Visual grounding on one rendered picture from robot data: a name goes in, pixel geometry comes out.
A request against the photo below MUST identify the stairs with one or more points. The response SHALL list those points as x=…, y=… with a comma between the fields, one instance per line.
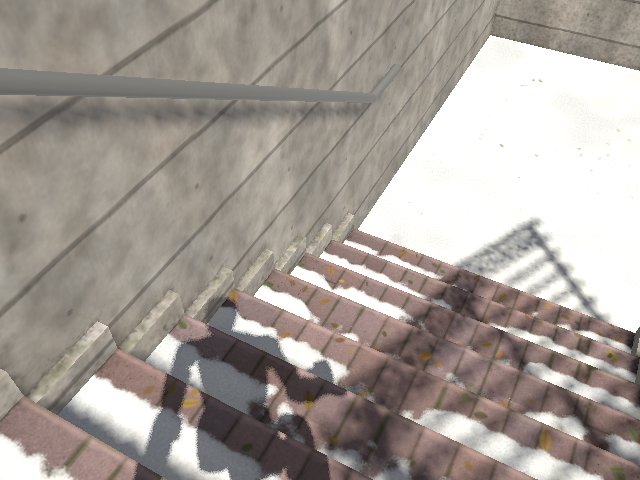
x=370, y=362

